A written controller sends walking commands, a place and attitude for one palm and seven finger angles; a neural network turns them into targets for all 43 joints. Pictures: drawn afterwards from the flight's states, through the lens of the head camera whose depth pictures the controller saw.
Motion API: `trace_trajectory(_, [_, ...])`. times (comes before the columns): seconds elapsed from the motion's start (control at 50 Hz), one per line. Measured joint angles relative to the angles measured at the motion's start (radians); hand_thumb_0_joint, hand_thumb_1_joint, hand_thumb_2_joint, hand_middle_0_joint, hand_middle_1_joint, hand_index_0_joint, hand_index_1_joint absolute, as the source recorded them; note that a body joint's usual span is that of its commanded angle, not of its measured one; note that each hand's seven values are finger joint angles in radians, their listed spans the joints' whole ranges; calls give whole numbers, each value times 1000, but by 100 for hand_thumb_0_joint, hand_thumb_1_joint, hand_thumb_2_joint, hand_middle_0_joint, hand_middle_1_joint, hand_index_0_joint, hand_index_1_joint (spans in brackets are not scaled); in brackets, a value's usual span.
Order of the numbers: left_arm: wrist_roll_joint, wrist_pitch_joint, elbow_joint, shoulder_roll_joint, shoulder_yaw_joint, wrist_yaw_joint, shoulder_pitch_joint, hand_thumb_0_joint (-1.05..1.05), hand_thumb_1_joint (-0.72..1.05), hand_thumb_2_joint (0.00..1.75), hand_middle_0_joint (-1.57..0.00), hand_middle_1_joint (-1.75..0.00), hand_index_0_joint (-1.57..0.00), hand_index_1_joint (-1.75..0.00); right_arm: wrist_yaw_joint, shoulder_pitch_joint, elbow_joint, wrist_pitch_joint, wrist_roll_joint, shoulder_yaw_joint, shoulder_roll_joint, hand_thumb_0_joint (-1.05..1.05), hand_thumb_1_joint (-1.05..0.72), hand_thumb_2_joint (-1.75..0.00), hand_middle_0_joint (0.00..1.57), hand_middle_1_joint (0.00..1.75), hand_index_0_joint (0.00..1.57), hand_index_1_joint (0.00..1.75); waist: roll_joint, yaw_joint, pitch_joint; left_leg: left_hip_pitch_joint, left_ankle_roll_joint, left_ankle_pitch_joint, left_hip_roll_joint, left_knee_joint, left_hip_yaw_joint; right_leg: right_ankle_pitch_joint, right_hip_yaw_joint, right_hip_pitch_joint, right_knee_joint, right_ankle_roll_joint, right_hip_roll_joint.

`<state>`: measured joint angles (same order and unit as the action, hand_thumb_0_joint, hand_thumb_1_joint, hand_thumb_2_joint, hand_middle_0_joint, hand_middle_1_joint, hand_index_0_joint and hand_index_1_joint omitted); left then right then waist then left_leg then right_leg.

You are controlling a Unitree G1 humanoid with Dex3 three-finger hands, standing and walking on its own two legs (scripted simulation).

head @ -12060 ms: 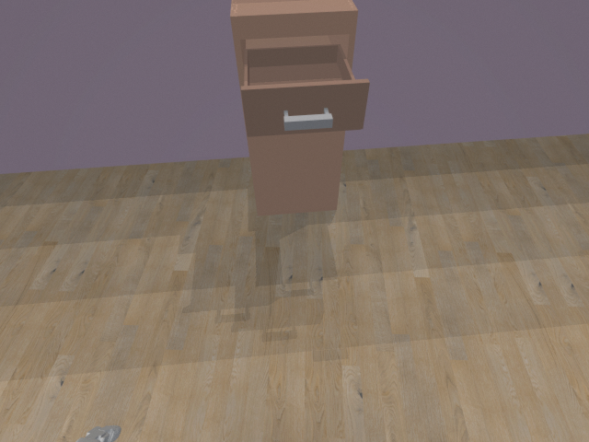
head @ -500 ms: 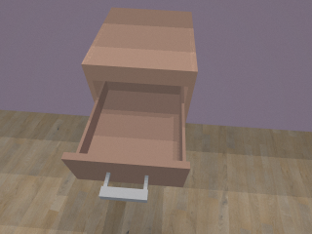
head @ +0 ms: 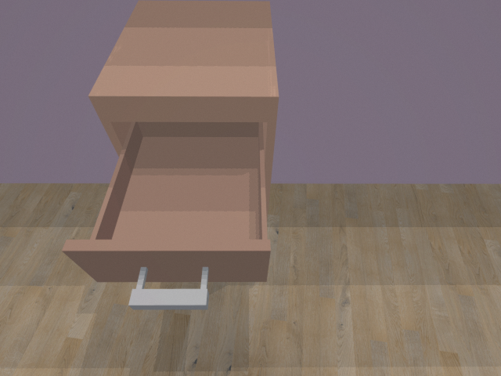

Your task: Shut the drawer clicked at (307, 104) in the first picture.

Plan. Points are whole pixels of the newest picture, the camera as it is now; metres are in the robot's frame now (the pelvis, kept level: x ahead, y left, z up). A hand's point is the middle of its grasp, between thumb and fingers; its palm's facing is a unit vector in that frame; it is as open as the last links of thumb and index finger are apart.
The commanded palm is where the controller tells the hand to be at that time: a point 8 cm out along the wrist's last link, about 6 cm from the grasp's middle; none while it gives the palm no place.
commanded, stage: shuffle to correct the standing spot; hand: left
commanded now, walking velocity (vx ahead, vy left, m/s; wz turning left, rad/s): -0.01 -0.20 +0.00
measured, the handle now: (172, 285) +0.26 +0.15 -0.04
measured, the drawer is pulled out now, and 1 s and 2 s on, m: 0.30 0.30 0.30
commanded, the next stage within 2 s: come to a stop and stand still in 0.04 s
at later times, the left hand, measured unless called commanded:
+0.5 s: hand out of the picture +0.02 +0.11 -0.17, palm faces +0.08 -0.97 -0.24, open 7.3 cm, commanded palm none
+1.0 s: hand out of the picture -0.01 +0.15 -0.17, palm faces +0.09 -0.98 -0.18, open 7.3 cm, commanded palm none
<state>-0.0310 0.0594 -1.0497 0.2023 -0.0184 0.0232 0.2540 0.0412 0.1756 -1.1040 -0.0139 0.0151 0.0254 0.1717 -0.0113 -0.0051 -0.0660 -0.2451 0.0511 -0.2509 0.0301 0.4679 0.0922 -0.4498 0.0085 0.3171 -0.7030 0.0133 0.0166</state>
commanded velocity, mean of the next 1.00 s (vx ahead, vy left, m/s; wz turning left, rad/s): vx -0.01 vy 0.04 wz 0.03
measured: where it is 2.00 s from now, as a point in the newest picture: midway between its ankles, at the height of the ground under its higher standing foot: outside the picture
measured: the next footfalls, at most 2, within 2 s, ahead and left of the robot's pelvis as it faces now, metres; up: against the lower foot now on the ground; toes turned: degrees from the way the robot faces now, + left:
right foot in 0.06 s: +0.03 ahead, -0.14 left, +0.00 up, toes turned +1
left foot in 0.62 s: +0.02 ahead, +0.08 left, +0.00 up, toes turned +9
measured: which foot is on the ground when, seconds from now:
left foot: down 0.00-0.32, up 0.34-0.60, down 0.62-1.00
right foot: up 0.00-0.04, down 0.06-1.00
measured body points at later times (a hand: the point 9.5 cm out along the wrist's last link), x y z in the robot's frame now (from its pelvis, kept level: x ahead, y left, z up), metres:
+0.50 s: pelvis +0.01 -0.07 +0.00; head +0.05 -0.08 +0.45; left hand +0.02 +0.16 -0.15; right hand +0.04 -0.30 -0.16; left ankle -0.03 +0.06 -0.69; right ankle -0.01 -0.14 -0.74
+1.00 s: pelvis +0.00 -0.03 +0.00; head +0.02 -0.02 +0.45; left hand -0.02 +0.20 -0.16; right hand +0.01 -0.25 -0.15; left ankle -0.02 +0.07 -0.74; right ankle -0.01 -0.14 -0.74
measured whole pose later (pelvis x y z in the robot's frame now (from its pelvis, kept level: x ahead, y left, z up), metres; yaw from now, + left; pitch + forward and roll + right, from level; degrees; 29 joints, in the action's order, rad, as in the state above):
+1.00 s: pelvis +0.00 -0.03 +0.00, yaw +5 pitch +0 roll +0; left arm -0.02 0.01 -1.08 0.17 0.01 0.03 0.27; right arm 0.02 0.27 -1.11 0.00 0.00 -0.02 0.14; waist -0.02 -0.01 -0.05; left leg -0.19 0.03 -0.25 0.00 0.43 0.10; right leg -0.26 0.11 0.19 -0.45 -0.01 0.04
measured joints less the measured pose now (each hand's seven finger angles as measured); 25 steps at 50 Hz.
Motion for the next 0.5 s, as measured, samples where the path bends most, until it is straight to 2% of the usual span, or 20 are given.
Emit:
trace_trajectory(0.06, [-1,-4,8,20,-5,-4,6,0,91,90,-20,-30,-20,-30,-6,2,7,-9,1,6,10,0,-91,-90,20,29,21,30,-1,0,6,-30,-30,-32,-29,65,4,120,1,-23,122,-7,19])
trace_trajectory(0.08, [-2,-6,6,25,-6,-3,2,0,91,90,-20,-30,-20,-30,-9,0,9,-12,0,8,14,0,-91,-90,20,29,21,30,3,2,2,-38,-41,-43,-43,87,0,152,8,-22,125,-13,11])
trace_trajectory(0.12, [-3,-6,4,26,0,-1,-5,0,91,90,-20,-30,-20,-30,-14,8,15,-18,-1,10,22,0,-91,-90,20,29,21,30,17,18,1,-50,-52,-55,-64,108,-26,144,35,-20,112,-35,-10])
trace_trajectory(0.16, [-2,-8,10,24,5,0,-7,0,91,90,-20,-30,-20,-30,-16,26,19,-26,-1,8,26,0,-91,-90,20,29,21,30,20,29,8,-63,-46,-88,-73,127,-53,127,61,-25,116,-56,-22])
trace_trajectory(0.2, [3,-15,11,18,11,2,-12,0,91,90,-20,-30,-20,-30,-17,45,17,-25,0,2,28,0,-91,-90,20,29,20,30,20,35,10,-64,-43,-68,-84,127,-76,119,84,-36,121,-72,-34])
trace_trajectory(0.26, [12,-35,0,-2,22,4,-24,0,91,90,-20,-30,-20,-30,-19,68,-3,-18,-1,-11,24,0,-91,-90,20,29,20,30,11,31,4,-34,-93,-48,-93,103,-94,110,101,-63,129,-84,-42])
trace_trajectory(0.28, [14,-41,-1,-12,25,3,-27,0,91,90,-20,-30,-20,-30,-19,73,-9,-17,-3,-15,23,0,-91,-90,20,29,20,30,10,28,2,-23,-102,-48,-95,93,-96,111,104,-74,137,-86,-44])
trace_trajectory(0.32, [15,-51,-2,-28,24,12,-32,1,93,90,-21,-30,-20,-30,-17,79,-18,-20,-10,-21,18,0,-91,-90,20,29,20,30,14,22,-5,-14,-93,-43,-101,93,-95,117,111,-96,158,-89,-50])
trace_trajectory(0.42, [9,-63,9,-34,18,20,-29,1,94,90,-21,-30,-20,-30,-10,68,-14,-39,-19,-16,2,0,-91,-90,20,29,20,30,6,4,-23,-72,-80,-205,-67,297,-74,138,119,-127,201,-103,-36])
trace_trajectory(0.5, [3,-52,24,-31,12,22,-25,1,93,90,-21,-30,-20,-30,-17,37,18,-46,-21,-5,-4,0,-91,-90,20,29,20,30,-4,-2,-34,-114,-87,-224,-43,394,-55,149,120,-124,208,-98,-13])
